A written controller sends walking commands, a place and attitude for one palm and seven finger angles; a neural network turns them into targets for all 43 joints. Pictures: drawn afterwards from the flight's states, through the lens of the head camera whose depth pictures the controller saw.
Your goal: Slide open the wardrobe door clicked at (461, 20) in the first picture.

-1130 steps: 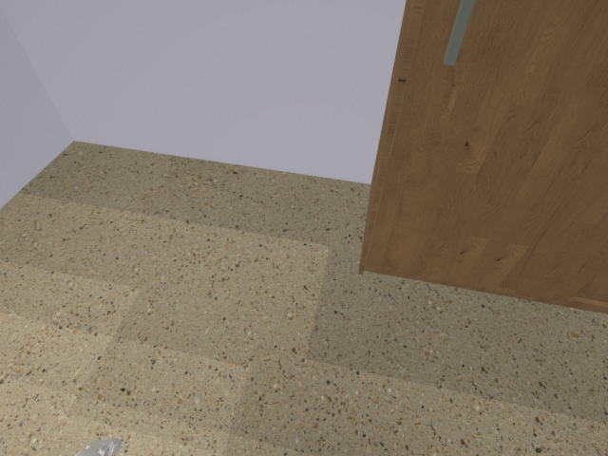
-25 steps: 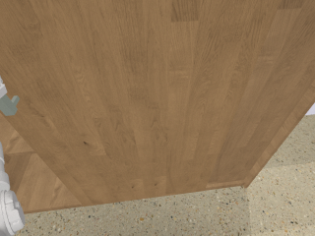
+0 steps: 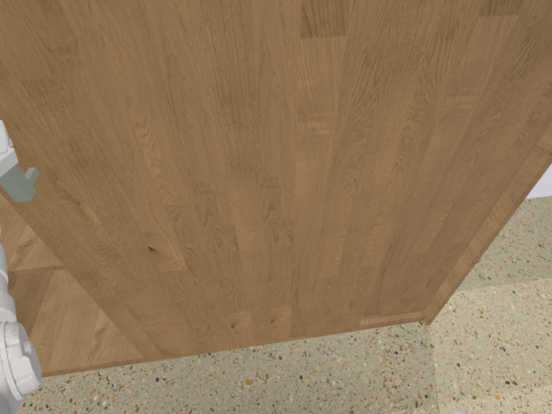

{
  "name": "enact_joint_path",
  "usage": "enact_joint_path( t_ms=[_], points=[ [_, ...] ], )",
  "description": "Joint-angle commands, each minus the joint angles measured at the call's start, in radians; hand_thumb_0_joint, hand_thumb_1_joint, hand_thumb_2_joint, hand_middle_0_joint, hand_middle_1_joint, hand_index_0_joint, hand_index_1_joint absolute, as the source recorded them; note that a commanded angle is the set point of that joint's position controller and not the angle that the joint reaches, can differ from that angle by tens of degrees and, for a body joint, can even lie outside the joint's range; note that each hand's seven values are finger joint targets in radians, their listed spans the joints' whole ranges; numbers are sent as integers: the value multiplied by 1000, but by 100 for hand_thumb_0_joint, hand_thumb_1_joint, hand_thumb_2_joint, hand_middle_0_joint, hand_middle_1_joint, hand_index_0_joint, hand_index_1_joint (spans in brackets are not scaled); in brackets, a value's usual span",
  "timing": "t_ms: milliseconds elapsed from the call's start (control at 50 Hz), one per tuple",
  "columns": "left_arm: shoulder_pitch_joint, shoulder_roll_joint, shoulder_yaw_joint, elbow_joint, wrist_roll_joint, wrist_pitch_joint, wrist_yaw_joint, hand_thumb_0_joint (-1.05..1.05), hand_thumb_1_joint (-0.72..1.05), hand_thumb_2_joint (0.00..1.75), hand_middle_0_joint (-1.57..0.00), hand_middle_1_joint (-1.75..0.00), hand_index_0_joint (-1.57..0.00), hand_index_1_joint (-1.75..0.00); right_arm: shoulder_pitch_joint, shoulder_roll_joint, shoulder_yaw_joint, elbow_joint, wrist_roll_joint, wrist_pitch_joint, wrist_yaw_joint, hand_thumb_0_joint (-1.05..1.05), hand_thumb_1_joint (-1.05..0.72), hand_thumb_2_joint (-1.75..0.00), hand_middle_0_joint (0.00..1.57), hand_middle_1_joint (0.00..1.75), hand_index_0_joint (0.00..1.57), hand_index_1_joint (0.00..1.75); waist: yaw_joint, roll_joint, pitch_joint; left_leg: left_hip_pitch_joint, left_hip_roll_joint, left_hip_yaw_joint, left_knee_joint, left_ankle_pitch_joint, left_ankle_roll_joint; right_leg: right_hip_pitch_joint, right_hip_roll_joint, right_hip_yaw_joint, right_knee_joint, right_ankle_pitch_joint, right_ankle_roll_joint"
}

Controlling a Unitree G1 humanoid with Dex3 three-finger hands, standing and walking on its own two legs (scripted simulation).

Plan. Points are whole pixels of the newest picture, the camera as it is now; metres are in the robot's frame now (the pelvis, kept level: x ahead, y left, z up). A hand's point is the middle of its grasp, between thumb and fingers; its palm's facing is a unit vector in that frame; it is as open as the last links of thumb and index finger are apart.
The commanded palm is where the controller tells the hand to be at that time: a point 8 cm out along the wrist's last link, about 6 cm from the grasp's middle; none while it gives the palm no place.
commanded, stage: stop walking and hold the door there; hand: left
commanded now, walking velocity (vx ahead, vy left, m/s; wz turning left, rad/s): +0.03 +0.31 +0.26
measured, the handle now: out of the picture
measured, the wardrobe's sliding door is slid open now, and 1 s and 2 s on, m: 0.44 0.44 0.44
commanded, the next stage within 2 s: loosen the grip on the handle in 1.26 s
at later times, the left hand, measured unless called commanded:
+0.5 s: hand (4, 156) +0.38 +0.37 +0.21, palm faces +0.47 -0.87 -0.18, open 5.4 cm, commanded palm +0.35 +0.39 +0.18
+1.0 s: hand (5, 155) +0.38 +0.36 +0.21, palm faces +0.50 -0.85 -0.17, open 5.5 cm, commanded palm +0.34 +0.39 +0.18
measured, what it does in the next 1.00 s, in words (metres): steps on the spot: right foot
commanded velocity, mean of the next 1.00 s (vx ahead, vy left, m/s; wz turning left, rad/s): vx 0.04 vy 0.05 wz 0.06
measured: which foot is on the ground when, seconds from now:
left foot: down 0.00-1.00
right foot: down 0.00-0.32, up 0.34-0.66, down 0.68-1.00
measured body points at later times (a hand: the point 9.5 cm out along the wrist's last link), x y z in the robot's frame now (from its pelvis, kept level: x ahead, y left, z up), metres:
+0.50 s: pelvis -0.04 +0.07 +0.00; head +0.01 +0.07 +0.45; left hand +0.35 +0.41 +0.22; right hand +0.11 -0.16 -0.12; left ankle +0.02 +0.16 -0.74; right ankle -0.04 -0.05 -0.68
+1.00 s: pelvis -0.05 +0.05 +0.00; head -0.02 +0.05 +0.45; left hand +0.35 +0.40 +0.22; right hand +0.06 -0.24 -0.11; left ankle +0.02 +0.16 -0.74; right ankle -0.07 -0.04 -0.74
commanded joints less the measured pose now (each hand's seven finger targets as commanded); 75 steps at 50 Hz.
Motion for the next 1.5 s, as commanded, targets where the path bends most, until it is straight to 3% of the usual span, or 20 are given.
enact_joint_path(
  t_ms=[0,100,140,240,280,320,380,500,620,720,780,840,1300,1320,1340,1360,1380,1400,1440,1480],
  points=[
    [-246,352,68,-110,10,-5,26,0,90,90,-45,-140,-45,-140,-19,-159,-56,-115,3,-31,-15,0,-90,-90,20,30,20,30,32,-24,-152,36,64,-94,-49,-5,25,49,-147,115,-128,-59,-8],
    [-278,343,54,-112,12,-2,26,0,90,90,-45,-140,-45,-140,-36,-156,-72,-117,4,-19,-5,0,-90,-90,20,30,20,30,48,-183,-138,-93,-5,-122,193,-197,-4,113,-386,300,-199,30,-110],
    [-325,334,53,-144,14,-7,23,0,90,90,-45,-140,-45,-140,-39,-155,-70,-109,-4,-31,-4,0,-90,-90,20,30,20,30,45,-226,-159,-96,5,-146,210,-227,-6,141,-425,261,-155,154,-123],
    [-389,254,-10,-220,1,-31,11,0,90,90,-45,-140,-45,-140,-59,-139,-72,-89,-16,-16,-7,0,-90,-90,20,30,20,30,22,-208,-164,142,1,-49,-62,27,-5,11,-319,73,-35,97,-21],
    [-427,172,-90,-267,-7,-51,2,0,90,90,-45,-140,-45,-140,-69,-138,-72,-102,-8,-10,-5,0,-90,-90,20,30,20,30,16,-13,-146,147,92,-98,-121,39,42,-45,-218,-18,85,-36,26],
    [-485,51,-174,-348,-13,-78,-1,0,90,90,-45,-140,-45,-140,-108,-122,-54,-144,-9,-21,6,0,-90,-90,20,30,20,30,16,241,-157,98,245,-358,-235,194,153,-140,-62,-86,508,-381,51],
    [-501,-30,-248,-422,-35,-46,0,0,90,90,-45,-140,-45,-140,-64,-109,-57,-121,7,-43,0,0,-90,-90,20,30,20,30,8,-19,-233,281,266,-365,-148,331,186,-238,-60,-21,580,-306,48],
    [-566,15,-235,-467,-17,9,1,0,90,90,-45,-140,-45,-140,-55,-81,-13,-109,-8,-68,-3,0,-90,-90,20,30,20,30,7,121,-278,340,250,-319,-165,293,155,-164,-32,-3,337,-260,36],
    [-602,64,-200,-458,-20,26,1,0,90,90,-45,-140,-45,-140,-68,-90,0,-131,-13,-75,11,0,-90,-90,20,30,20,30,20,146,-341,289,216,-240,-74,340,97,91,-4,-19,-51,-136,13],
    [-584,163,-119,-338,-21,42,7,0,90,90,-45,-140,-45,-140,-75,-95,-10,-145,3,-57,0,0,-90,-90,20,30,20,30,19,-130,-318,104,91,-106,46,174,5,214,-183,120,-82,227,-39],
    [-587,167,-127,-297,-23,42,5,0,90,90,-45,-140,-45,-140,-65,-109,-9,-137,6,-45,-13,0,-90,-90,20,30,20,30,17,-29,-319,145,104,-131,0,235,14,191,-157,71,-40,227,-19],
    [-576,144,-136,-266,-26,39,4,0,90,90,-45,-140,-45,-140,-62,-121,-10,-139,3,-39,-17,0,-90,-90,20,30,20,30,20,60,-284,154,170,-221,-63,229,50,125,-80,39,-38,5,5],
    [-501,176,-120,-187,-31,48,3,0,90,90,-45,-140,-45,-140,-27,-130,-13,-121,10,-18,-27,0,-90,-90,20,30,20,30,22,-13,-251,127,130,-141,0,317,25,164,-129,74,-66,235,3],
    [-497,202,-98,-170,-27,47,5,0,90,90,-45,-140,-45,-140,-23,-133,-12,-120,9,-17,-27,0,-90,-90,20,30,20,30,21,-19,-248,118,129,-142,0,303,23,158,-130,73,-70,215,3],
    [-1199,738,275,-234,101,10,-18,0,90,90,-45,-140,-45,-140,29,-150,-96,-138,-12,-73,25,0,-90,-90,20,30,20,30,47,-100,-188,68,35,-2,29,239,39,128,-104,142,-153,359,43],
    [-1057,372,54,9,121,124,-87,0,78,84,-45,-140,-45,-140,-26,-146,-66,-113,-76,-126,34,0,-90,-90,20,30,20,30,-40,-164,-495,74,-63,-17,-16,417,66,166,-19,37,33,729,-30],
    [-975,261,-3,-106,68,136,-128,0,66,78,-45,-140,-45,-140,64,-149,-94,-111,-54,-158,46,0,-90,-90,20,30,20,30,9,-21,-619,195,-52,-25,13,571,51,185,-22,-9,60,669,-33],
    [-793,253,57,35,116,142,-121,0,54,73,-45,-140,-45,-140,81,-132,-94,-54,-51,-161,45,0,-90,-90,20,30,20,30,5,78,-522,291,-39,-43,45,625,40,41,-15,-6,27,541,-32],
    [-752,228,-17,-107,129,90,-84,0,30,61,-45,-140,-45,-140,43,-133,-80,-98,-66,-145,55,0,-90,-90,20,30,20,30,-9,46,-364,234,-22,-53,11,409,46,-44,-9,-9,-32,324,-28],
    [-750,150,-71,-129,118,46,-46,0,5,49,-45,-140,-45,-140,37,-127,-80,-109,-64,-131,53,0,-90,-90,20,30,20,30,-32,-42,-329,203,-11,-78,-5,270,53,-73,-6,-25,-50,176,-31]
  ],
)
